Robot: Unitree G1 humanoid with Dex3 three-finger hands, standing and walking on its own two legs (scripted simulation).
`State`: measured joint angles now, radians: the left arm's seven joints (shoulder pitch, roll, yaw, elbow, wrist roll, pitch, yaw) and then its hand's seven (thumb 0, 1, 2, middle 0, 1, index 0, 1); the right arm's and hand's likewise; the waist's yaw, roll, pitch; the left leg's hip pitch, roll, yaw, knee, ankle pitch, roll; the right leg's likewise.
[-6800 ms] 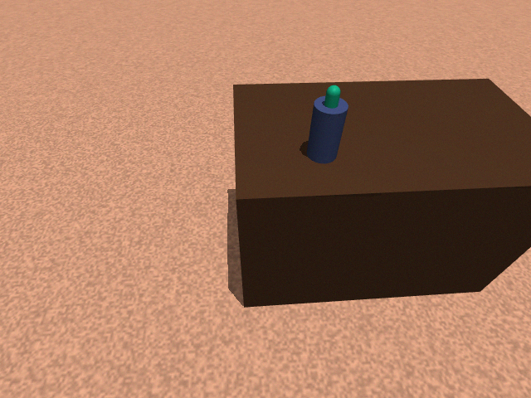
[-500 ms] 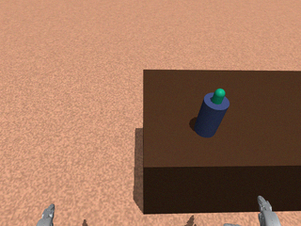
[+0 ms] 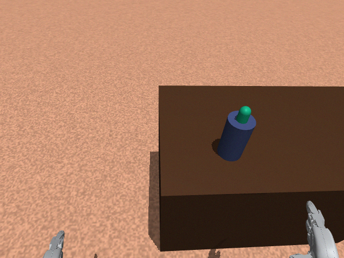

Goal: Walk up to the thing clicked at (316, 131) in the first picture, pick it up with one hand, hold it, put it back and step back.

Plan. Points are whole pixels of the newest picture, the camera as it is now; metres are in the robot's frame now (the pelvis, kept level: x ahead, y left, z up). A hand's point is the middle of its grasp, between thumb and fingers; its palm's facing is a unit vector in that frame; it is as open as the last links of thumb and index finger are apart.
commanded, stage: rise first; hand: right
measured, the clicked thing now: (236, 132) +0.51 -0.23 -0.02
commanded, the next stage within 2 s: go down in 0.70 s
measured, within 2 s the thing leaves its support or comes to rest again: neither
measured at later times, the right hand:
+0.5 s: hand (301, 240) +0.17 -0.27 +0.01, palm faces +0.33 +0.87 -0.37, open 17.4 cm
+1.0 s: hand (310, 234) +0.18 -0.28 +0.03, palm faces +0.38 +0.85 -0.35, open 17.3 cm
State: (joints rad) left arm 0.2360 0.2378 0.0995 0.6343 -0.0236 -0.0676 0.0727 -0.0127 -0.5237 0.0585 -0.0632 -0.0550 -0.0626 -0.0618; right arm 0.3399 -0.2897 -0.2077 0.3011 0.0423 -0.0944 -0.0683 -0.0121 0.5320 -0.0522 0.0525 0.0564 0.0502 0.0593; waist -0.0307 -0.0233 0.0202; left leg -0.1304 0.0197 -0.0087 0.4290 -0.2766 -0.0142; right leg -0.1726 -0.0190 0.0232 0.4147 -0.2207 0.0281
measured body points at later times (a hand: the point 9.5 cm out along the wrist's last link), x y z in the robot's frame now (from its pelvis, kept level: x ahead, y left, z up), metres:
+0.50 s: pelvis -0.01 +0.00 +0.00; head -0.01 +0.02 +0.45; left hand +0.15 +0.26 -0.09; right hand +0.15 -0.31 +0.03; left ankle -0.03 +0.13 -0.74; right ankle +0.00 -0.14 -0.74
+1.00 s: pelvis -0.01 +0.00 +0.00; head -0.02 +0.01 +0.45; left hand +0.15 +0.26 -0.09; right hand +0.15 -0.32 +0.05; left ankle -0.03 +0.13 -0.74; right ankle +0.00 -0.14 -0.74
